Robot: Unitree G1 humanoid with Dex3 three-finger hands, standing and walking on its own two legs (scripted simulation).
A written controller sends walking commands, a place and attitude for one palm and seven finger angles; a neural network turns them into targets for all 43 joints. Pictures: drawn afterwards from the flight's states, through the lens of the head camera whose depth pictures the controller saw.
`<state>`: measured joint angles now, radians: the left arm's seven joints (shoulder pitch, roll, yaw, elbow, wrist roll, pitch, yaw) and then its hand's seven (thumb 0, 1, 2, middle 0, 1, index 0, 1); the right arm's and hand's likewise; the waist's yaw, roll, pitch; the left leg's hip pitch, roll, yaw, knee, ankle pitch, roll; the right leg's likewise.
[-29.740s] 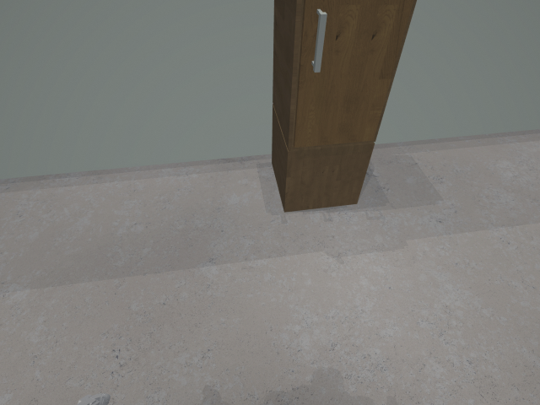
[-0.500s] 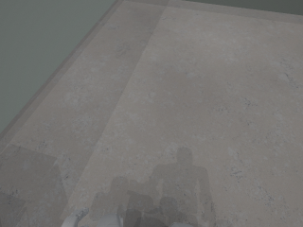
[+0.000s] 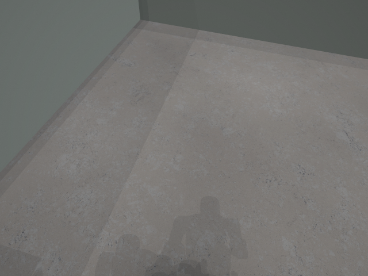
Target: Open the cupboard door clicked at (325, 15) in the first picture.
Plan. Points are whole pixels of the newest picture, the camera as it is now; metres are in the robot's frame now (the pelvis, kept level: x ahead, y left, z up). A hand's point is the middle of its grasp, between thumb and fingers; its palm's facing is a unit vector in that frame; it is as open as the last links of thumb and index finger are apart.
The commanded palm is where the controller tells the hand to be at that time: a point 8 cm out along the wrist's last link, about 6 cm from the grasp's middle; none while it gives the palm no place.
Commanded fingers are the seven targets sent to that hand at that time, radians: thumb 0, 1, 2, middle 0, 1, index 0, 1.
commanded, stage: walk to a spot facing it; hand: left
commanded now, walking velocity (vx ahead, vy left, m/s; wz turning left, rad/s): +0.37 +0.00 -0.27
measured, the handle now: out of the picture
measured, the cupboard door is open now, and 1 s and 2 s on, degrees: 45 45 45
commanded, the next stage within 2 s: turn to face it in 0.18 s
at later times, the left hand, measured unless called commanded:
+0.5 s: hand (165, 192) +0.36 +0.09 -0.15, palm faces -0.07 -0.98 -0.17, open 7.3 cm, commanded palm none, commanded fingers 0.00 0.90 0.90 -0.20 -0.30 -0.20 -0.30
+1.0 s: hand (138, 189) +0.37 +0.17 -0.16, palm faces +0.27 -0.92 -0.26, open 7.4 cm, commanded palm none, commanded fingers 0.00 0.90 0.90 -0.20 -0.30 -0.20 -0.30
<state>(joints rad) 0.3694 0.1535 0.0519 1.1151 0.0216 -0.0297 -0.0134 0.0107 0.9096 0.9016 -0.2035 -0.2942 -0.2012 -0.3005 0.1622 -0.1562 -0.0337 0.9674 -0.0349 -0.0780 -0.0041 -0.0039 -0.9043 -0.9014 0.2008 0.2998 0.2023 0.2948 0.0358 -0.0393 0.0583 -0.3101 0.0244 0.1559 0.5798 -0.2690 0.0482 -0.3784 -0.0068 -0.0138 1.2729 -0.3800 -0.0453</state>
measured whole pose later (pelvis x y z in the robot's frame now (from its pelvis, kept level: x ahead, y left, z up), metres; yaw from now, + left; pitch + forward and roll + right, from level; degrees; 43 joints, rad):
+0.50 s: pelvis +0.24 -0.07 +0.01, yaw -1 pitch +0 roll +1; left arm 0.10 0.15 0.03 1.00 0.01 -0.06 0.01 0.00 0.91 0.90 -0.20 -0.29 -0.20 -0.30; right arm 0.38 -0.13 -0.02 1.12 0.00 0.00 -0.02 0.00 -0.91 -0.90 0.20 0.30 0.20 0.29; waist -0.07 -0.01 0.07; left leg -0.43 0.09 0.06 1.13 -0.46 -0.04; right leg -0.26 -0.05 -0.20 0.51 -0.26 -0.05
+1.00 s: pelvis +0.32 -0.07 +0.01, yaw +15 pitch +3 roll -1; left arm 0.14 0.24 0.08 0.92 0.02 0.04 0.01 0.01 0.91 0.90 -0.20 -0.29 -0.20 -0.30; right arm 0.18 -0.23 -0.05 0.92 -0.03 0.01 0.00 0.00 -0.90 -0.90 0.20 0.30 0.20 0.29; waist -0.01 0.01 0.07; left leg -0.41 0.00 0.01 0.52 -0.16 0.04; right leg -0.48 -0.06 0.00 1.02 -0.43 0.08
